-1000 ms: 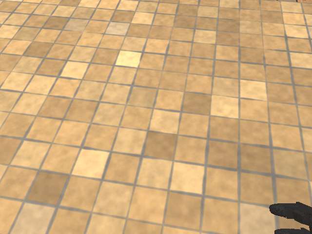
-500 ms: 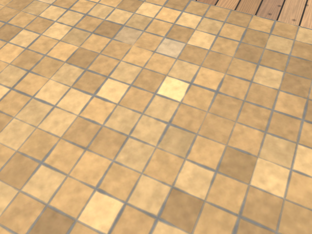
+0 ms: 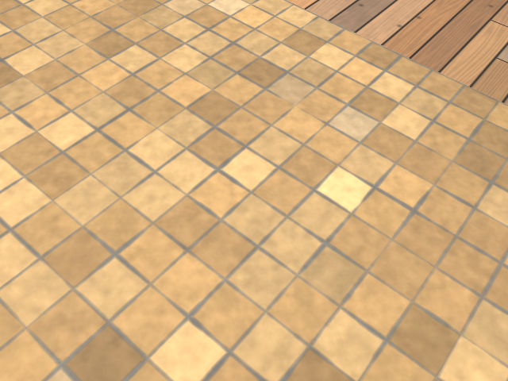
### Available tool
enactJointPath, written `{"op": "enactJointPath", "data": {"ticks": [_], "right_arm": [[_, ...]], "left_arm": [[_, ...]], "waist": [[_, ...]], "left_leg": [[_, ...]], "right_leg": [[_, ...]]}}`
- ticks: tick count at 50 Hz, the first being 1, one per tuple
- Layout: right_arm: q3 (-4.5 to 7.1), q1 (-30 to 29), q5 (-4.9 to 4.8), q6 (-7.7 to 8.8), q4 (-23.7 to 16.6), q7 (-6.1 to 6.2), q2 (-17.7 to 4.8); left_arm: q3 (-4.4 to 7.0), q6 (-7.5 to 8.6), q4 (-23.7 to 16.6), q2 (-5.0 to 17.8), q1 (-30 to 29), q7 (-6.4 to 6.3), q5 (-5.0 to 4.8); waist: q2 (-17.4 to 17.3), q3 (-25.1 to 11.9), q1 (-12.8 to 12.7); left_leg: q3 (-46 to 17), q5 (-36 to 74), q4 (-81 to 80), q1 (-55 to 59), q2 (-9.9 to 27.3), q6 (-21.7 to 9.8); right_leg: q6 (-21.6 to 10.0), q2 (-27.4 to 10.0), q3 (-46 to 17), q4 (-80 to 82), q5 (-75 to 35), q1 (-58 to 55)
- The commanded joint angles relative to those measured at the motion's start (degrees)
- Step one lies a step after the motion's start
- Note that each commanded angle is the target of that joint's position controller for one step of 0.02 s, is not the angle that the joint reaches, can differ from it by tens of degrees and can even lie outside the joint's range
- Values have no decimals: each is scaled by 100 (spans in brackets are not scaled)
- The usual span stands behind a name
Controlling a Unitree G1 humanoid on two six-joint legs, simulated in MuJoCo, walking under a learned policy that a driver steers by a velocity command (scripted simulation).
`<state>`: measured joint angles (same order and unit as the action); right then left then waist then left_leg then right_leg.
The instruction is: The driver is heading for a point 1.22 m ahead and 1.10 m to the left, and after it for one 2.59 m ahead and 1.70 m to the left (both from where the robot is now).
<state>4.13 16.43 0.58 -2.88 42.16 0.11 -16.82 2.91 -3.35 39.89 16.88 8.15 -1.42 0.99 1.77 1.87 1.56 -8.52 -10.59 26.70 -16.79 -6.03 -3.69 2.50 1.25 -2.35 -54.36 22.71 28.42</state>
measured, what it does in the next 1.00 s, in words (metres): steps to the left, turning left: right foot, then left foot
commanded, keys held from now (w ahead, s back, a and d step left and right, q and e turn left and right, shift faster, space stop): q+shift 0.34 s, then w+q+shift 0.66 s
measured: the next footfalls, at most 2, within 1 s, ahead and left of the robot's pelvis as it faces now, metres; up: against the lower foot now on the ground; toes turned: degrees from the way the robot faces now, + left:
right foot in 0.18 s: +0.05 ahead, -0.11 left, +0.00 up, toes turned +17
left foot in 0.78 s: +0.08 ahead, +0.25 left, +0.00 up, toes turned +48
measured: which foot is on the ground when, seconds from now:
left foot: down 0.00-0.18, up 0.20-0.76, down 0.78-1.00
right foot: up 0.00-0.16, down 0.18-0.78, up 0.80-1.00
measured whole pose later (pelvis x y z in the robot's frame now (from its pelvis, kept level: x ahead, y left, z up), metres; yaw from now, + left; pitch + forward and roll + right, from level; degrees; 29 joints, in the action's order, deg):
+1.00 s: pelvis +0.13 +0.26 -0.01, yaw +54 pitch +1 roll -1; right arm 2.3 23.3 0.4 1.3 43.7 -1.1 -16.8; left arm 1.0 1.4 38.3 16.9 10.1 2.2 4.1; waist 2.0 1.9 1.2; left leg -4.5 -19.1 24.1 -5.3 -9.6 -9.0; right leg 3.7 -8.8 -1.3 -63.3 15.5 37.6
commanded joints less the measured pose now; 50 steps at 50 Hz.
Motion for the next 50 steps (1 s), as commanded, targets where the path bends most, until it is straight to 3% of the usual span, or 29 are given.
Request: {"op": "enactJointPath", "data": {"ticks": [1, 5, 8, 9, 10, 11, 12, 13, 14, 15, 17, 20, 22, 24, 29, 34, 36, 37, 38, 39, 40, 41, 42, 43, 44, 45, 46, 47, 50], "right_arm": [[311, 78, 12, 66, -396, -8, -937], [410, -50, 40, 33, -470, -84, -1075], [422, -498, -37, 40, -564, -108, -1040], [372, -497, -86, 63, -606, -77, -851], [271, -172, -140, 80, -693, -46, -378], [373, -207, 87, 69, -640, -16, -844], [459, -385, 180, 42, -606, -59, -1143], [466, -267, 174, 0, -504, -126, -1079], [446, -96, 148, -56, -433, -197, -983], [418, 33, 101, -96, -389, -271, -916], [340, -173, 23, -124, -464, -327, -814], [271, -924, 93, -136, -780, -488, -851], [252, -1278, 99, -127, -906, -590, -839], [212, -1531, 97, -99, -992, -645, -733], [98, -2043, 68, -12, -1232, -722, -510], [-20, -2500, 136, 14, -1425, -770, -505], [-59, -2318, 153, 17, -1384, -722, -538], [-36, -1788, 128, 34, -1215, -644, -602], [50, -737, 77, 93, -855, -526, -703], [247, 874, 72, 140, -275, -372, -1041], [423, 886, 3, 126, -225, -208, -1907], [397, 657, -54, 163, -596, -133, -2080], [351, 544, 31, 159, -461, -105, -1859], [315, 562, 65, 204, -411, -52, -1695], [270, 284, 92, 268, -453, -35, -1508], [202, -55, 57, 340, -518, -25, -1342], [152, -128, 12, 427, -548, -35, -1230], [112, -41, -30, 515, -486, -60, -1101], [117, 459, -36, 674, -267, -99, -1082]], "left_arm": [[48, 63, -494, 342, -222, -13, -47], [30, 144, -560, 433, -155, -59, -112], [54, 215, -427, 489, 421, -171, -113], [121, 251, -375, 739, 609, -234, -73], [220, 229, -511, 1317, 402, -252, 15], [241, 184, -609, 1392, -4, -197, 75], [133, 180, -642, 933, -46, -165, 74], [40, 189, -664, 611, -274, -134, 50], [12, 192, -703, 538, -424, -131, 49], [6, 200, -724, 537, -453, -159, 54], [22, 211, -682, 561, -169, -156, 68], [174, 265, -462, 869, 663, -68, 82], [259, 345, -362, 1029, 892, -37, 92], [307, 442, -252, 1075, 1063, -12, 105], [353, 629, -7, 1066, 1315, 61, 125], [368, 613, 289, 1168, 1569, 66, 183], [362, 568, 381, 1236, 1541, 89, 187], [370, 554, 372, 1324, 1373, 106, 149], [382, 535, 343, 1428, 1224, 138, 40], [357, 528, 217, 1460, 1104, 185, 22], [119, 549, -223, 588, 858, 304, 176], [136, 658, -776, 789, -146, 333, 285], [148, 712, -923, 959, -416, 339, 264], [88, 781, -730, 889, 109, 329, 238], [85, 785, -515, 929, 446, 318, 263], [77, 717, -365, 935, 710, 319, 324], [70, 621, -332, 923, 789, 333, 356], [74, 532, -333, 900, 661, 339, 360], [-5, 455, -635, 662, -324, 348, 267]], "waist": [[-861, -538, 49], [-1038, -651, 51], [-1020, -623, -324], [-669, -668, -357], [741, -752, -125], [972, -355, -127], [552, -185, -82], [343, -72, 72], [416, -98, 175], [596, -142, 182], [604, -130, -8], [893, -174, -536], [792, -19, -661], [610, 97, -704], [514, 268, -729], [518, 523, -706], [497, 519, -508], [439, 281, -182], [127, -280, 383], [-470, -1176, 1126], [-2389, -899, 858], [-1740, -974, 954], [-1086, -425, 773], [-926, -211, 421], [-637, 3, 85], [-593, 54, -170], [-719, 56, -283], [-564, 172, -307], [-234, 524, -135]], "left_leg": [[-1901, 1550, -560, 1143, 1258, -1009], [-2414, 1609, -477, 992, 1135, -852], [-2506, 883, -352, 245, 734, -328], [-2205, -165, -26, -407, 376, 17], [-985, -1866, 1271, -1402, -445, 396], [-72, -2144, 2395, -1878, -483, 490], [-20, -1827, 3127, -1642, -18, 492], [28, -1506, 3557, -1472, 26, 473], [114, -1269, 3968, -1455, 50, 493], [256, -1164, 4290, -1536, 87, 541], [507, -1077, 4140, -1734, 239, 659], [720, -874, 3584, -2390, 589, 656], [754, -830, 3301, -2663, 713, 624], [812, -754, 3080, -2794, 825, 547], [983, -625, 2600, -2708, 1062, 277], [1351, -1003, 2068, -2339, 1127, -119], [1634, -1259, 1812, -1771, 934, -329], [1889, -1451, 1629, -894, 600, -444], [2062, -1185, 1350, 530, 163, -573], [1719, -1374, 1211, 2796, -144, -781], [-1175, -3440, -233, 3569, 1444, -1146], [-3624, -4057, -1343, 3287, 1869, -1422], [-3217, -3008, -1357, 3165, 2074, -1400], [-2750, -2253, -1330, 2655, 1993, -1390], [-2153, -1815, -1305, 2008, 1676, -1277], [-1757, -1525, -1395, 1515, 1337, -1210], [-1676, -1237, -1492, 1159, 1209, -1267], [-1585, -851, -1571, 956, 1086, -1307], [-1487, 189, -1853, 625, 883, -1335]], "right_leg": [[43, 85, -139, 521, 137, 439], [-114, 353, -229, 1492, 207, -367], [-216, 404, -203, 3168, -464, -1752], [-344, -192, -592, 3880, -619, -2525], [-835, -1825, -2103, 4291, -124, -3128], [-1396, -2501, -2666, 4408, -543, -2315], [-1511, -2323, -2138, 4226, -1224, -1948], [-1376, -1886, -1432, 4044, -1738, -1716], [-1243, -1574, -893, 3901, -2137, -1761], [-1219, -1437, -533, 3789, -2585, -1884], [-1234, -1387, -119, 3663, -3103, -2213], [-1170, -1742, -529, 4381, 208, -3023], [-1100, -1951, -619, 4648, 1044, -3253], [-1036, -2102, -461, 4778, 1206, -3372], [-909, -2310, 273, 4846, 965, -3296], [-788, -2396, 1091, 4757, 576, -3209], [-717, -2364, 1532, 4391, -633, -3099], [-646, -2247, 1888, 3699, -2384, -2821], [-601, -2060, 2252, 2230, -4266, -2408], [-445, -1807, 2340, 21, -4554, -1071], [-62, -906, 2107, -1953, 735, 1458], [83, -398, 453, -2753, 881, 2564], [13, -631, 155, -2743, 284, 3008], [-60, -808, 169, -2258, -143, 2630], [-70, -991, 155, -1868, -363, 2104], [-36, -1059, 120, -1640, -507, 1643], [28, -1067, 103, -1489, -571, 1362], [89, -1040, 143, -1340, -584, 1307], [197, -798, 384, -428, -1069, 1451]]}}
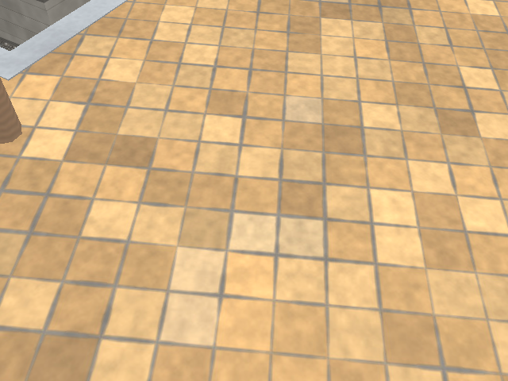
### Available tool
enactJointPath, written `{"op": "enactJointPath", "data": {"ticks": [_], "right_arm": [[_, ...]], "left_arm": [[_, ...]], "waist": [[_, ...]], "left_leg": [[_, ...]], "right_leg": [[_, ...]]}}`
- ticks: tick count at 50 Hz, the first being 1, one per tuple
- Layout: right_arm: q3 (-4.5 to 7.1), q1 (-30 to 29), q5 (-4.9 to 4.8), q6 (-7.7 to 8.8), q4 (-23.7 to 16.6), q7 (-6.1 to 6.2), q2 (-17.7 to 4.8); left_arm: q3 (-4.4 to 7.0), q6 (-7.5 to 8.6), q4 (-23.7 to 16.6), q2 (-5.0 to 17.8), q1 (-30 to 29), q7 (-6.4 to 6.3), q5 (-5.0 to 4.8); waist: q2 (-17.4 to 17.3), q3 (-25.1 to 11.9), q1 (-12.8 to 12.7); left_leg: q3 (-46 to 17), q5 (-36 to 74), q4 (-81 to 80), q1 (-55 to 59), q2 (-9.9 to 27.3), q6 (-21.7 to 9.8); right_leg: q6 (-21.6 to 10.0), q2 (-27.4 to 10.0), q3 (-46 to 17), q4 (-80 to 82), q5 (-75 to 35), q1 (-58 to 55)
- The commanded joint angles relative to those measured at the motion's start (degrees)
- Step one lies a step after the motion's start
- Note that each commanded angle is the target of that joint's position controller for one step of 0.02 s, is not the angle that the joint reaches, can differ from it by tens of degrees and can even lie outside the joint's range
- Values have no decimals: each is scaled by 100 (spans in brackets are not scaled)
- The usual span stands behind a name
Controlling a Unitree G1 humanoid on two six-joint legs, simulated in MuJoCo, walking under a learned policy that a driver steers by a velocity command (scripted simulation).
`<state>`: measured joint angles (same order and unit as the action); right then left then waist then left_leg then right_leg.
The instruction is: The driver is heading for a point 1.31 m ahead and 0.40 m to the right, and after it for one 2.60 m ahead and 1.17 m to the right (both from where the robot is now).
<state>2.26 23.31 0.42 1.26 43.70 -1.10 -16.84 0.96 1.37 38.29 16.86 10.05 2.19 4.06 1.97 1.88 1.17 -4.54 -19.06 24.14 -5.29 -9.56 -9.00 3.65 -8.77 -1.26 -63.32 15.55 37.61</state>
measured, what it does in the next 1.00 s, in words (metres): walks ahead, turning right: right foot, then left foot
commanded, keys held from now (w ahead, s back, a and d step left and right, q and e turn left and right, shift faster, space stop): w+q+shift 0.12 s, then w+e+shift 0.88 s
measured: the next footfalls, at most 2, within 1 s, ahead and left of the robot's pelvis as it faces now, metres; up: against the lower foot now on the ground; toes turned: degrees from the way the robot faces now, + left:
right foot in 0.24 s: +0.45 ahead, -0.06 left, +0.00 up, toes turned +12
left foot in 0.62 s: +0.76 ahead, +0.25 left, +0.00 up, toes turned -3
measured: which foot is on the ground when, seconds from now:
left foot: down 0.00-0.22, up 0.24-0.60, down 0.62-1.00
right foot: up 0.00-0.22, down 0.24-0.62, up 0.64-1.00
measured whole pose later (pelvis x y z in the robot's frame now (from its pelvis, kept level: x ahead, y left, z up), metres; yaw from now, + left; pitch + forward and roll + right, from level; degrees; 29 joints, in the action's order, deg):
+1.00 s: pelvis +0.93 +0.09 -0.03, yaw -20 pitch +2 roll +2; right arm 2.2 29.7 1.7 5.7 52.5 1.2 -17.4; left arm 2.0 0.2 34.1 19.7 -3.9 5.5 1.6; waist 2.1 2.1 4.5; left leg 16.0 -26.4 15.9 13.5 0.0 3.1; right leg -8.8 -0.1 9.1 -44.6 3.8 42.1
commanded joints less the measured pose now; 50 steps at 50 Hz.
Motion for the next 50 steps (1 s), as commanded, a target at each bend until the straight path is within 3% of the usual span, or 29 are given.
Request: {"op": "enactJointPath", "data": {"ticks": [1, 7, 9, 11, 12, 13, 14, 15, 16, 17, 18, 20, 22, 24, 26, 28, 30, 31, 32, 33, 34, 35, 37, 40, 43, 45, 47, 48, 50], "right_arm": [[312, -40, -12, 286, -342, 22, -1085], [308, 392, -123, 371, 127, 154, -1063], [289, 375, -116, 430, 268, 196, -1179], [374, -10, 165, 387, 328, 183, -1475], [300, -219, 269, 421, 320, 202, -1123], [89, 582, -70, 436, 68, 113, -195], [18, 181, 115, 544, 99, 92, -532], [24, -279, 149, 534, 3, 63, -624], [-12, -753, 266, 540, -84, 31, -707], [-39, -1154, 334, 524, -255, 2, -645], [-97, -1364, 405, 474, -462, -26, -504], [-208, -1498, 479, 398, -692, -50, -301], [-322, -2029, 439, 391, -1028, -119, -296], [-443, -2481, 244, 407, -1194, -253, -153], [-387, -2468, 131, 379, -1125, -246, -275], [-268, -2365, 169, 384, -1043, -140, -540], [-66, -1255, 247, 433, -698, 23, -843], [86, -296, 336, 477, -593, 155, -1175], [198, 473, 488, 475, -528, 265, -1562], [279, 158, 382, 394, -519, 260, -1737], [189, -464, 311, 380, -585, 247, -1140], [103, -711, 252, 409, -569, 204, -724], [35, -649, 253, 470, -341, 189, -467], [-26, -308, 64, 596, 65, 127, -141], [0, -475, 80, 675, 155, 126, -245], [24, -613, 106, 675, 179, 163, -391], [65, -283, 107, 678, 271, 192, -660], [113, -106, 110, 645, 287, 229, -857], [222, -251, 155, 488, 186, 331, -1263]], "left_arm": [[161, -2, -579, 599, -871, -8, -81], [11, 117, -887, 369, -1716, 33, -211], [90, 157, -611, 538, -962, -43, -214], [352, 126, -21, 1054, 1183, -266, -339], [490, 113, 301, 1316, 2384, -413, -278], [635, 180, 427, 1895, 2386, -382, -108], [555, 151, 394, 1319, 1846, -232, -257], [509, 203, 356, 1025, 1153, -175, -292], [459, 227, 435, 712, 1083, -128, -307], [403, 254, 600, 547, 1218, -131, -286], [335, 277, 799, 402, 1339, -152, -281], [355, 366, 989, 539, 1491, -178, -344], [400, 418, 896, 704, 1292, -224, -329], [488, 412, 761, 874, 1014, -209, -311], [578, 449, 740, 1113, 1182, -107, -390], [617, 433, 760, 1196, 1400, -75, -460], [654, 395, 835, 1320, 1576, -63, -450], [603, 439, 780, 1104, 1487, -56, -469], [378, 465, 559, 160, 1541, -116, -511], [312, 382, 261, 204, 1820, -132, -623], [349, 250, 356, 468, 1301, -151, -469], [360, 192, 355, 489, 954, -86, -374], [361, 64, 310, 338, 735, 60, -288], [283, -141, 8, 75, 160, 162, -240], [155, -145, -485, 59, -562, 262, -231], [91, -142, -621, 161, -964, 346, -252], [44, -131, -657, 205, -1203, 392, -246], [56, -129, -587, 291, -1036, 379, -240], [182, -105, -254, 643, 165, 310, -235]], "waist": [[-200, 593, 2], [-441, 247, 244], [-557, -343, -50], [-731, -1253, -1281], [-445, -1636, -1757], [1933, -2261, -959], [1313, -1929, -945], [657, -1015, -587], [-203, -706, -567], [-417, -321, -490], [-328, -70, -286], [-76, 168, -29], [-44, 444, 78], [107, 467, 45], [170, 264, -46], [7, 32, -54], [-326, -801, 474], [-480, -1348, 951], [-1520, -1970, 938], [-2228, -2298, 497], [-1257, -1242, 388], [-757, -663, 348], [-763, -230, 114], [-738, -35, -33], [-830, 195, -206], [-498, 410, -258], [-349, 419, -221], [-470, 233, -325], [-762, -513, -1071]], "left_leg": [[-1893, 1510, -1598, -451, 1208, -797], [-1816, 4579, -1394, 396, 1371, -468], [-1501, 6614, -802, 619, 1410, -147], [-1099, 7471, 1646, 439, 1405, 22], [-828, 6088, 3680, -534, 1092, 79], [-552, 309, 6392, -2701, -150, 546], [-650, -321, 6380, -3255, -66, 330], [-608, 176, 6240, -3572, 467, 317], [-509, 283, 5908, -3451, 660, 322], [-460, 247, 5555, -3440, 831, 378], [-409, 125, 5272, -3353, 909, 500], [-348, -211, 4587, -3469, 1154, 692], [-122, 121, 3297, -3164, 1398, 902], [278, 1095, 1760, -1513, 1226, 1021], [445, 1920, 1475, -540, 1039, 1048], [378, 1839, 949, -420, 991, 1010], [515, 1067, 678, 838, 780, 899], [-213, 98, 669, 1990, 1567, 739], [-2454, -1950, 73, 2949, 3347, 518], [-4803, -2987, -1090, 2655, 3863, 64], [-3897, -2933, -1097, 1907, 3466, 81], [-2732, -1682, -951, 1282, 3149, 158], [-1371, 56, -1027, 576, 2700, 322], [-150, 1875, -1148, 576, 2459, 531], [819, 2861, -1449, 251, 2330, 567], [1467, 3106, -1745, 9, 2085, 673], [1878, 5352, -1470, 50, 1991, 818], [1928, 6691, -1005, 309, 2034, 870], [1836, 8154, 762, 436, 2289, 911]], "right_leg": [[91, 313, 314, 849, -557, 608], [-326, 860, 377, 2819, -1984, -449], [-587, 1243, 600, 3057, -1863, -2043], [-830, 1246, 664, 3051, -890, -3986], [-1063, 625, 24, 2702, 366, -5245], [-2266, -1117, -3718, 3485, 1617, -6538], [-2340, -959, -5304, 4617, 1824, -5974], [-2376, -809, -4529, 4653, 1734, -5146], [-2290, -629, -3988, 4674, 1244, -4488], [-2153, -378, -3484, 4721, 744, -3887], [-2090, -138, -3181, 4842, 426, -3328], [-2124, 2, -2881, 5040, 48, -2858], [-2079, 99, -2500, 5459, -155, -1946], [-1778, 508, -1827, 5822, -297, -752], [-1620, 352, -1906, 5958, -867, -681], [-1397, 318, -1865, 5297, -1634, -1544], [-1128, 731, -1446, 3094, -3021, -1883], [-975, 1018, -1191, 1407, -2419, -1095], [-955, 1318, -785, -514, 1289, 46], [-990, 1237, -440, -1583, 1047, 743], [-1002, 797, -317, -1765, 436, 1128], [-973, 606, -257, -1460, 102, 1105], [-863, 368, -282, -1155, -7, 836], [-833, 252, -113, -1025, -139, 1141], [-867, 249, 157, -221, -956, 1032], [-975, 406, 565, 875, -1443, 453], [-1179, 859, 1228, 1720, -1572, -489], [-1256, 1115, 1402, 1825, -1446, -880], [-1491, 1443, 1295, 1922, -1050, -2268]]}}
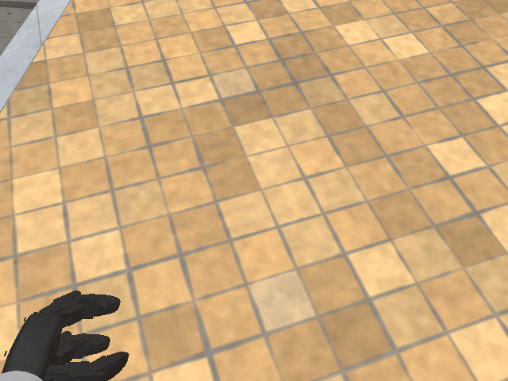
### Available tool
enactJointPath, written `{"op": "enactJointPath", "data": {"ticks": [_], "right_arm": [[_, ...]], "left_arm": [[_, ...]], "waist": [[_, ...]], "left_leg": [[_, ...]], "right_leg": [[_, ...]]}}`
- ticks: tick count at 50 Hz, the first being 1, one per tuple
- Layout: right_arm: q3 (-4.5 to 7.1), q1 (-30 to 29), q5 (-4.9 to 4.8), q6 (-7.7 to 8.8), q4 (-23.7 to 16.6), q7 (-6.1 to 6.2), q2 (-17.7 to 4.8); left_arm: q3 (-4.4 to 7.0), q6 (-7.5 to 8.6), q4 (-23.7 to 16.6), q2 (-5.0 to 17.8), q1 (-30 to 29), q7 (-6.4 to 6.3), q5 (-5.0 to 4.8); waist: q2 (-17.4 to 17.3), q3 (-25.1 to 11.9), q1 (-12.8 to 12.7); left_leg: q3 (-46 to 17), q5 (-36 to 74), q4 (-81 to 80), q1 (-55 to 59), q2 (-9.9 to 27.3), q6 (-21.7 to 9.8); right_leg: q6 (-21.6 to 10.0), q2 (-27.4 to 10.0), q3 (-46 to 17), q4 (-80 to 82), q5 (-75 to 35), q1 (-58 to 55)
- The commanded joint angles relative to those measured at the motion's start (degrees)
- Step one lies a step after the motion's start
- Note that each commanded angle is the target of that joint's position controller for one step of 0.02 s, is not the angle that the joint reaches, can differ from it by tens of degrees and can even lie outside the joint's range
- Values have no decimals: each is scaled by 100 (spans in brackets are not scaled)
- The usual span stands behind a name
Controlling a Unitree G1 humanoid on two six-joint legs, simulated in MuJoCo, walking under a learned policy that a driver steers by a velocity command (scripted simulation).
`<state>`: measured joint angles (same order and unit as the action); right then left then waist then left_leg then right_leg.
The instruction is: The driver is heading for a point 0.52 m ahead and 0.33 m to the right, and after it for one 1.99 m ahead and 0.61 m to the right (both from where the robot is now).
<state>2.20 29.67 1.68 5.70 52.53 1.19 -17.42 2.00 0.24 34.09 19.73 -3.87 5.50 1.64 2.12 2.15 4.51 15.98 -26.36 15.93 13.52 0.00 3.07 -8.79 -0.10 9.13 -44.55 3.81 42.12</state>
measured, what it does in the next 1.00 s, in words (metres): walks ahead, turning right: right foot, then left foot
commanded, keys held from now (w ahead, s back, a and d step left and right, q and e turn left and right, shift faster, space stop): w+e+shift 0.78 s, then w+shift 0.02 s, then shift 0.20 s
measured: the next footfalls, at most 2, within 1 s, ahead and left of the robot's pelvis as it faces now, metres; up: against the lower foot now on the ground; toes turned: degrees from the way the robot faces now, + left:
right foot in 0.04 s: +0.23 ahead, -0.02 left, +0.00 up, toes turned -8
left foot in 0.44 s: +0.66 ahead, +0.08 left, +0.00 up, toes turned -29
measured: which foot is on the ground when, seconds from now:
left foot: down 0.00-0.04, up 0.06-0.42, down 0.44-0.90, up 0.92-1.00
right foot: up 0.00-0.02, down 0.04-0.44, up 0.46-0.88, down 0.90-1.00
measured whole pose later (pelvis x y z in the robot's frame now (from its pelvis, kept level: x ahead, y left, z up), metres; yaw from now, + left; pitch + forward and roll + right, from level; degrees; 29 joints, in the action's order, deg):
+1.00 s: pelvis +0.80 -0.23 +0.00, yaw -54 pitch +0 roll +0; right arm 0.1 18.9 0.3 3.1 44.8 1.0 -13.2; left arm 1.7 0.7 40.6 16.6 7.3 0.8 1.3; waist 1.5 6.4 3.1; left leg 1.6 -22.9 80.8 -16.8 3.9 1.9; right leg -9.4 7.7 5.2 -37.8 11.6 26.5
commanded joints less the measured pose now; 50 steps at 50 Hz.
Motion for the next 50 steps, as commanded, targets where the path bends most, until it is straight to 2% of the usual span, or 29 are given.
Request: {"op": "enactJointPath", "data": {"ticks": [1, 2, 3, 4, 5, 6, 7, 9, 12, 15, 18, 20, 21, 22, 23, 24, 25, 26, 30, 35, 38, 40, 43, 44, 45, 46, 47, 48, 50], "right_arm": [[262, -1192, 52, -43, -835, 117, -1316], [263, -1245, 93, -105, -859, 41, -1197], [36, -1246, 212, -53, -1072, -71, -340], [20, -897, 27, 58, -1762, -64, -569], [1, -1450, 98, 186, -1822, -77, -843], [-13, -1561, 83, 225, -1777, -85, -872], [-37, -1639, 161, 174, -1736, -71, -797], [-77, -1420, 299, -107, -1668, -73, -685], [-176, -2242, 235, -266, -2094, -144, -387], [-277, -2836, 15, -237, -2273, -250, -140], [-196, -2901, -74, -214, -2266, -218, -398], [-23, -2160, -74, -184, -2043, -119, -783], [94, -1162, -59, -156, -1821, -41, -990], [251, 54, 59, -120, -1609, 92, -1364], [327, 267, 306, -99, -1578, 133, -1795], [373, -533, 238, -145, -1679, 78, -1685], [260, -1191, 176, -181, -1821, 56, -1067], [182, -1334, 133, -201, -1760, 18, -752], [94, -993, -6, -35, -1156, -79, -464], [101, -1026, 15, 147, -913, -140, -486], [137, -641, 24, 138, -688, -101, -633], [148, -403, 35, 93, -608, -49, -772], [240, -490, -27, -108, -636, 81, -1260], [225, -692, -62, -137, -718, 72, -1240], [186, -611, -48, -138, -746, -14, -917], [39, 197, -169, -167, -1130, -34, -277], [74, -402, -189, -163, -1296, 30, -756], [11, -754, -255, -145, -1371, 29, -617], [-42, -899, -70, -213, -1253, -6, -469]], "left_arm": [[218, 30, 542, 612, 2805, -102, 14], [387, 40, 881, 876, 3518, -256, -40], [507, -45, 866, 1363, 3085, -410, -135], [627, -96, 526, 1905, 2851, -432, 12], [616, -124, 427, 1592, 2808, -509, -47], [537, -85, 524, 1253, 2574, -565, -49], [478, -4, 590, 1064, 2375, -577, -60], [359, 182, 597, 806, 2159, -588, -77], [356, 377, 611, 779, 2079, -542, -123], [442, 425, 614, 857, 2081, -478, -156], [515, 402, 691, 961, 2374, -467, -195], [563, 369, 696, 1155, 2383, -498, -125], [576, 376, 682, 1277, 2176, -474, -104], [450, 450, 574, 839, 2001, -461, -93], [196, 470, 255, -161, 2298, -486, -256], [115, 403, 133, 65, 2521, -508, -263], [171, 292, 277, 411, 2135, -502, -101], [194, 228, 274, 500, 1874, -421, -11], [109, -77, 31, 166, 1389, -124, 33], [-2, -121, -449, 117, 484, -54, -11], [-71, -98, -566, 79, -121, 47, 5], [-112, -54, -532, 5, -233, 55, 4], [11, 85, 38, 237, 1395, -88, 139], [124, 163, 477, 395, 2572, -192, 156], [247, 171, 729, 636, 2801, -357, 166], [422, 112, 458, 1410, 2379, -436, 239], [495, 60, 265, 1266, 2769, -501, -32], [452, 67, 363, 1104, 2402, -586, -105], [255, 133, 505, 475, 1881, -643, -129]], "waist": [[-811, -1060, -1985], [-265, -1292, -2138], [1065, -873, -1501], [1266, -2238, -1132], [145, -1835, -1304], [-387, -757, -961], [-742, -294, -642], [-859, 131, -186], [-615, 439, -194], [-255, 257, -469], [-20, -33, -665], [-62, -577, -305], [-230, -1077, 338], [-554, -1684, 857], [-2168, -2114, 450], [-2542, -2064, -38], [-1483, -1236, -66], [-818, -799, -91], [-840, -54, -332], [-622, 372, -520], [-385, 707, -360], [-424, 600, -375], [-733, -306, -1253], [-744, -814, -1697], [-188, -978, -1525], [1084, -1967, -701], [-50, -3100, -1265], [-185, -2284, -1000], [-614, -725, -469]], "left_leg": [[-372, 8759, 3117, -1961, 1425, -358], [-363, 5414, 5271, -3071, 893, -360], [-477, -64, 7640, -4933, -82, -248], [-1799, -280, 8588, -6498, -248, -155], [-2211, 336, 7992, -6815, 86, -199], [-2176, 658, 7276, -6671, 320, -202], [-2136, 609, 6772, -6219, 494, -145], [-2146, 334, 6022, -5384, 705, 40], [-1821, 917, 4304, -4699, 786, 205], [-1676, 2884, 2606, -3508, 483, 106], [-1784, 3056, 1797, -3099, 250, -24], [-1809, 2063, 1578, -2328, -60, -99], [-1676, 1646, 1520, -1244, -82, -143], [-2360, 360, 1586, 128, 701, -293], [-5109, -1849, 543, 1130, 2418, -538], [-6970, -2687, -369, 617, 2695, -854], [-5986, -2702, -280, -188, 2405, -909], [-4899, -1630, -135, -817, 2145, -866], [-2734, 688, -475, -1760, 1629, -643], [-984, 2448, -904, -2064, 1396, -549], [-268, 3629, -1029, -1664, 1219, -416], [46, 6062, -683, -1383, 1186, -313], [-137, 8877, 1741, -1254, 1440, -411], [-214, 8135, 3197, -1731, 1420, -479], [-208, 3538, 5053, -2929, 764, -387], [-661, -972, 7788, -5016, 20, -106], [-1725, -226, 8109, -5266, 63, -136], [-1788, 330, 7667, -5407, 325, -138], [-1753, 379, 6500, -4984, 604, -145]], "right_leg": [[-481, 602, -104, 216, 245, -4079], [-694, 480, -639, 654, 429, -5439], [-911, -364, -2116, 532, -98, -5801], [-2087, -1412, -4962, 1787, 791, -7326], [-1853, -1530, -5570, 2784, 1934, -6783], [-1608, -1385, -5203, 3089, 1934, -5613], [-1441, -1129, -4732, 3125, 1420, -4615], [-1348, -680, -3918, 3165, 501, -3080], [-1186, -136, -3182, 3451, 166, -1778], [-707, 232, -2851, 3411, -346, -1480], [-418, -4, -3176, 2967, -1086, -2490], [-171, 1, -3268, 1766, -2295, -3165], [-17, 189, -3045, 467, -2566, -2966], [104, 462, -2702, -1331, -1639, -2111], [202, 1027, -2116, -3046, 2771, -457], [151, 658, -1743, -3724, 2278, 261], [163, 228, -1557, -3759, 1645, 407], [212, -13, -1430, -3475, 1343, 303], [415, -494, -1361, -3092, 1037, 245], [407, -515, -979, -2060, -164, 328], [165, -355, -300, -816, -352, 84], [-77, 40, 151, -119, -207, -668], [-276, 744, 54, 546, 255, -2685], [-453, 695, -401, 1145, -329, -4024], [-508, 140, -1105, 1361, -777, -5190], [-1417, -1956, -3764, 592, -4807, -7154], [-1766, -2125, -4273, 1182, -5164, -7206], [-1592, -1974, -3758, 1625, -4634, -6331], [-1152, -1456, -2954, 2211, -3883, -4217]]}}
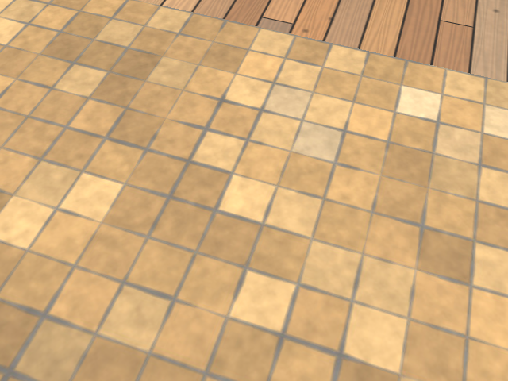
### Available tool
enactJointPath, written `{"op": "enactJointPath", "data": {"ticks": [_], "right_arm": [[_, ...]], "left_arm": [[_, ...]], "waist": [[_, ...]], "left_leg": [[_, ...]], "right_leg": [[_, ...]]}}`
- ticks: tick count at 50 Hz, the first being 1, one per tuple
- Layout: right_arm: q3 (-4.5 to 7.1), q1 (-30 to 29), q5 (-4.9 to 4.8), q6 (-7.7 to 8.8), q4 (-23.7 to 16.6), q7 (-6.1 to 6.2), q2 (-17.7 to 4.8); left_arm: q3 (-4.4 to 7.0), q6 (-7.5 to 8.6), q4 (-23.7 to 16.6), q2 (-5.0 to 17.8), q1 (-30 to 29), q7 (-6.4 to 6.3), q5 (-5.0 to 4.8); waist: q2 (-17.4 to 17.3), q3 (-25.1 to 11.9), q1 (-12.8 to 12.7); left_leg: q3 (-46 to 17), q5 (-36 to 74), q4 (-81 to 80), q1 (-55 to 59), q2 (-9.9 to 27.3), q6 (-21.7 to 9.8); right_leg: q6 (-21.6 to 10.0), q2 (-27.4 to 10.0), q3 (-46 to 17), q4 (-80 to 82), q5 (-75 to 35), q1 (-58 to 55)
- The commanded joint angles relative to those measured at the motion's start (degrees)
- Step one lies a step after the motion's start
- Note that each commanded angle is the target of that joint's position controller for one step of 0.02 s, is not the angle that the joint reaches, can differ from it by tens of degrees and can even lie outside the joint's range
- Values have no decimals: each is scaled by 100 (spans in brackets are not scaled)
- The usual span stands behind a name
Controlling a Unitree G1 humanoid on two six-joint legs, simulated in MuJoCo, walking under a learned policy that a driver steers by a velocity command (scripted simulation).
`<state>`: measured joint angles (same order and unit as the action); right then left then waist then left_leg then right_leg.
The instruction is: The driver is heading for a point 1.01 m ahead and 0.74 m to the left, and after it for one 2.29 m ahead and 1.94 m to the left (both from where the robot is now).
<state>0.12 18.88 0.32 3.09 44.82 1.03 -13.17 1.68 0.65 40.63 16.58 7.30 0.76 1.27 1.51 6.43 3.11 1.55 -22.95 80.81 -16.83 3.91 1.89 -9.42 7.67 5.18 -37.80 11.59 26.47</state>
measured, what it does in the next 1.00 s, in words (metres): walks ahead, turning left: left foot, then right foot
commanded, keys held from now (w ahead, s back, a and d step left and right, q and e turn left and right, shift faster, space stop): shift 0.28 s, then q+shift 0.72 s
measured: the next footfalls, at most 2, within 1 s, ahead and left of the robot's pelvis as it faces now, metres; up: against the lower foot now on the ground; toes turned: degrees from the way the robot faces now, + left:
left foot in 0.32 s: +0.31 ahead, +0.14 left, +0.00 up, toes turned -1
right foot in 0.72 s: +0.25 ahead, -0.05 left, +0.00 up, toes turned +20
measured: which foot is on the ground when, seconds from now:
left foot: up 0.00-0.30, down 0.32-0.72, up 0.74-1.00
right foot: down 0.00-0.36, up 0.38-0.70, down 0.72-1.00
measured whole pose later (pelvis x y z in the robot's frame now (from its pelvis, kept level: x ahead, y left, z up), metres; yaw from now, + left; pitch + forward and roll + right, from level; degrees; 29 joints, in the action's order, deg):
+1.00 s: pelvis +0.18 +0.03 +0.03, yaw +29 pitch +1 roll +1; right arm 5.6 9.3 0.6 -5.9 39.8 -4.2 -18.8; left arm 1.9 -0.2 39.6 15.0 11.0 -2.3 2.0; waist -2.2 3.0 -0.5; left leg 0.1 -23.2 53.9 -26.1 0.5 3.8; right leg -1.3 -3.0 8.0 -24.7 14.5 11.4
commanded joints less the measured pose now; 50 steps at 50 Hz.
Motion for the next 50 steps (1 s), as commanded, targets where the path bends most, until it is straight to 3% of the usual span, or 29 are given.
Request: {"op": "enactJointPath", "data": {"ticks": [1, 3, 5, 7, 10, 13, 15, 16, 17, 18, 19, 20, 21, 22, 23, 25, 31, 34, 35, 36, 37, 38, 39, 40, 41, 43, 46, 50], "right_arm": [[176, 333, 153, -82, -400, -5, -874], [167, 430, 163, -258, -355, -33, -690], [142, 343, 128, -280, -342, -52, -494], [115, 188, 92, -263, -335, -59, -376], [111, -307, 53, -244, -379, -51, -381], [151, -563, 98, -211, -396, 0, -528], [167, -263, 156, -161, -237, 14, -540], [176, 35, 173, -105, -97, 10, -557], [271, 205, 151, -35, -63, 11, -960], [428, 292, 74, -63, -125, -7, -1469], [384, 397, -26, -150, -151, -61, -1243], [429, 294, -76, -217, -189, -108, -1287], [444, -44, -35, -298, -247, -105, -1197], [440, -287, -1, -375, -284, -83, -1108], [445, -459, 3, -434, -329, -71, -1022], [483, -581, 57, -508, -400, -98, -982], [716, -508, 83, -619, -485, -160, -1226], [782, -846, 65, -676, -600, -213, -1237], [786, -1034, 22, -677, -655, -219, -1213], [740, -1081, -26, -650, -751, -212, -1035], [672, -1020, -139, -629, -933, -197, -644], [753, -818, 111, -590, -707, -145, -1025], [841, -796, 148, -593, -611, -171, -1295], [831, -551, 172, -630, -530, -218, -1182], [806, -353, 193, -693, -489, -262, -1083], [727, -374, 101, -786, -527, -388, -989], [617, -1113, 48, -808, -875, -498, -874], [539, -1378, -29, -843, -1111, -575, -780]], "left_arm": [[225, 139, -125, 629, 689, -179, -114], [195, 246, 27, 589, 733, -115, -103], [199, 304, 141, 604, 707, -67, -35], [155, 299, 216, 459, 614, -41, -48], [119, 276, 403, 341, 866, -33, -83], [120, 217, 565, 385, 1064, -61, -45], [109, 178, 629, 378, 961, -119, -44], [110, 179, 632, 387, 899, -161, -65], [153, 193, 585, 488, 1083, -210, -19], [151, 159, 579, 336, 1678, -258, -44], [145, 23, 511, 327, 1435, -274, -6], [154, -79, 462, 388, 1260, -261, 60], [161, -152, 433, 371, 992, -250, 84], [160, -211, 365, 340, 826, -238, 48], [158, -260, 275, 330, 706, -236, 45], [118, -319, 244, 242, 666, -243, 38], [77, -282, 41, 248, 339, -321, -81], [98, -184, 111, 315, 760, -361, -140], [118, -136, 175, 352, 1078, -405, -120], [205, -85, 199, 690, 1364, -473, -54], [384, -72, 40, 1418, 1073, -508, 20], [345, -93, -196, 1292, 42, -501, 130], [190, -91, -317, 694, -115, -493, 122], [98, -77, -346, 396, -330, -477, 92], [81, -50, -390, 367, -413, -464, 61], [93, -40, -467, 407, -234, -423, 81], [217, -36, -320, 660, 591, -380, 62], [358, -48, -314, 927, 739, -248, 87]], "waist": [[-611, -887, -157], [-551, -915, 15], [-388, -1046, 58], [-99, -1124, 30], [201, -1074, -279], [235, -890, -434], [165, -780, -259], [58, -774, -116], [-361, -941, -160], [-1360, -1426, -364], [-1579, -1853, -164], [-998, -1610, -231], [-581, -1226, -311], [-491, -889, -414], [-569, -791, -474], [-721, -899, -469], [-989, -1071, -237], [-1168, -1068, -404], [-1180, -1036, -594], [-872, -1013, -667], [883, -1048, -491], [892, -568, -256], [355, -654, -127], [150, -670, 103], [286, -751, 199], [568, -730, 25], [671, -727, -503], [927, -866, -628]], "left_leg": [[-301, 31, -358, -1469, 247, 2], [-267, 39, -1180, -933, 261, 47], [-135, 557, -1892, -868, 150, -13], [-12, 1353, -2796, -666, 44, -96], [62, 2184, -3666, -553, -81, -172], [-17, 1974, -4197, -458, -181, -282], [0, 1836, -4873, -143, -276, -449], [-49, 2422, -5468, 359, -299, -564], [-615, 4670, -5398, 881, 145, -718], [-1847, 7199, -5166, 1600, 1269, -1656], [-3011, 7166, -5664, 1792, 1823, -2290], [-3010, 5863, -5949, 1439, 1674, -2299], [-2748, 4579, -6076, 990, 1327, -2103], [-2450, 3660, -6253, 475, 1028, -1867], [-2328, 2769, -6411, 204, 745, -1676], [-2250, 1807, -6549, 88, 385, -1476], [-2941, 277, -6796, 15, 209, -1226], [-3118, -109, -6912, -405, -26, -830], [-3028, -307, -6852, -728, -218, -577], [-2617, -598, -6530, -1222, -665, -140], [-1433, -995, -4677, -2026, -1485, 100], [-709, -680, -3126, -2218, -1237, 140], [-662, -389, -2284, -1645, -874, 151], [-638, -94, -1786, -1440, -871, 88], [-589, 128, -1343, -1484, -839, 67], [-314, 216, -1255, -1762, -696, 146], [-113, 99, -2098, -2079, -458, 272], [224, -219, -3287, -1155, -401, 127]], "right_leg": [[-960, -2085, -2214, 1776, -4871, -1901], [-860, -1881, -1745, 1994, -5174, -1280], [-687, -1596, -1278, 1967, -5634, -1274], [-366, -1248, -825, 1926, -5420, -1297], [-151, -1198, -704, 1914, -4829, -1597], [-120, -1462, -987, 1636, -4448, -1897], [-10, -1561, -1038, 1229, -4175, -2035], [156, -1429, -920, 829, -3778, -1951], [367, -1045, -698, 129, -2699, -1756], [616, -321, -267, -1302, -86, -1066], [730, 65, -420, -2259, 2498, -366], [808, -123, -763, -2780, 2550, -125], [872, -270, -861, -2942, 2251, 32], [932, -419, -889, -2732, 1937, 63], [991, -497, -897, -2425, 1692, -7], [1083, -402, -771, -1945, 1485, -155], [1036, -237, -875, -574, 1258, -555], [811, -49, -826, 572, 1120, -1429], [714, -74, -795, 1326, 844, -1972], [534, -658, -1250, 2304, 1160, -2567], [-61, -2451, -3297, 3004, 2316, -2637], [-422, -3131, -3500, 3173, 1555, -1606], [-454, -2848, -2814, 2852, 488, -1174], [-232, -2388, -2087, 2552, -375, -1070], [-85, -2101, -1567, 2337, -910, -1267], [-53, -1922, -952, 2087, -1743, -1673], [-196, -2215, -817, 1825, -2591, -2618], [-63, -2397, -297, 1510, -2897, -2570]]}}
